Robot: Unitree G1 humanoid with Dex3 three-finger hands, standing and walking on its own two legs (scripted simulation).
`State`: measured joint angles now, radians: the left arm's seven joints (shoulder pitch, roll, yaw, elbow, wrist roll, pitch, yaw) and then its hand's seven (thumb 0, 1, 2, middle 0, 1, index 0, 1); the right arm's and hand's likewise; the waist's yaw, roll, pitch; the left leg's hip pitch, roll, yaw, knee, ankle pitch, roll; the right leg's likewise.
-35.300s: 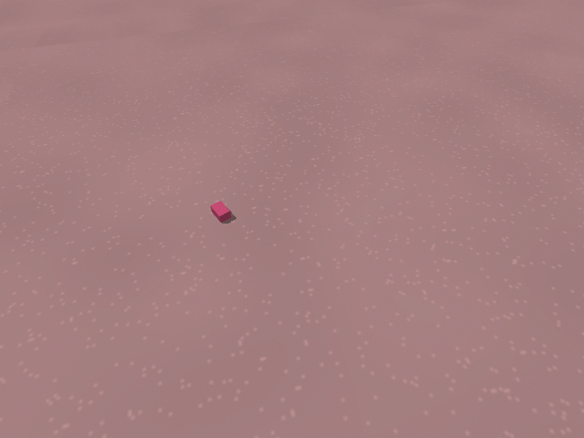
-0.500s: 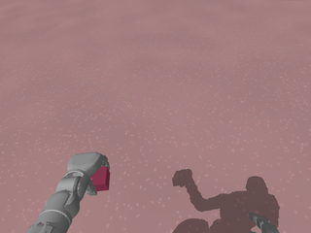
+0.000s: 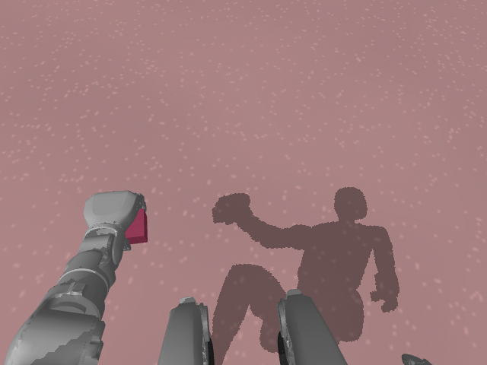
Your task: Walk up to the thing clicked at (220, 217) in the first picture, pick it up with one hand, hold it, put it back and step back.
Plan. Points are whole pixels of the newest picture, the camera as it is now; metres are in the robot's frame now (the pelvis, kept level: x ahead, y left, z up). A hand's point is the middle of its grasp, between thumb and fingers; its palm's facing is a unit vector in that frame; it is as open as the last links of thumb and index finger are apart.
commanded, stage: crouch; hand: left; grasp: from above
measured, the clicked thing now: (122, 228) +0.40 +0.23 -0.14
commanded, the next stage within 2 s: lower in 1.24 s
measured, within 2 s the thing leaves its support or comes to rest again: neither
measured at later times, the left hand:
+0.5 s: hand (147, 244) +0.42 +0.23 -0.32, palm faces -0.42 +0.00 -0.91, open 8.5 cm
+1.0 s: hand (155, 248) +0.43 +0.23 -0.40, palm faces -0.45 -0.02 -0.89, open 8.5 cm
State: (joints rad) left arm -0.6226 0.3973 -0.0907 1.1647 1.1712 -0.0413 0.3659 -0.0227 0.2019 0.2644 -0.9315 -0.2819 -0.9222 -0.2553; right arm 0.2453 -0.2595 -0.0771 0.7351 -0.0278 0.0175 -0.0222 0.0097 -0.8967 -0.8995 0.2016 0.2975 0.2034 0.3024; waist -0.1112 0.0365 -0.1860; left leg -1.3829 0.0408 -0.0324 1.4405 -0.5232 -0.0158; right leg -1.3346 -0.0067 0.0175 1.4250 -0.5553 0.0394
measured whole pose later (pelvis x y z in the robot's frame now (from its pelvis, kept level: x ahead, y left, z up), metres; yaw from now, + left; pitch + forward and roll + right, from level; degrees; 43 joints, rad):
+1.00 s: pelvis -0.03 +0.00 -0.24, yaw -5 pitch +35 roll -6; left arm -0.90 0.60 0.05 1.41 1.24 -0.15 0.41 -0.02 0.23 0.23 -0.91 -0.30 -0.90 -0.27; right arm 0.15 -0.24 0.00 0.79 -0.13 -0.06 0.12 0.01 -0.91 -0.90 0.20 0.30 0.20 0.30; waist -0.20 0.00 -0.11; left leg -2.23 0.03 -0.14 2.27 -0.65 -0.04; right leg -2.15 0.04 -0.02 2.23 -0.69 0.05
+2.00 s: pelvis -0.02 -0.01 -0.31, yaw -8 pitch +31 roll -8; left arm -0.94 0.74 0.13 1.61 1.28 -0.20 0.56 -0.02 0.21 0.24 -0.93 -0.28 -0.92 -0.26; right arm 0.10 -0.27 0.11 0.79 -0.22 -0.12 0.18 0.00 -0.90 -0.90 0.20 0.30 0.20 0.30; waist -0.27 -0.06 0.01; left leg -2.36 0.02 -0.22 2.49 -0.68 -0.06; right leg -2.28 0.07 -0.06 2.42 -0.70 0.06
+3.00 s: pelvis -0.02 +0.01 -0.32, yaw -13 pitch +26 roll -13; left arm -0.96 0.89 0.15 1.77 1.28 -0.21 0.69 -0.02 0.20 0.25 -0.96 -0.25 -0.94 -0.24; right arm 0.06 -0.31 0.25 0.76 -0.31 -0.25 0.29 0.00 -0.91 -0.90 0.20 0.30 0.20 0.30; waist -0.35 -0.12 0.12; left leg -2.36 0.02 -0.29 2.59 -0.71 -0.04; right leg -2.23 0.10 -0.12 2.43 -0.70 0.07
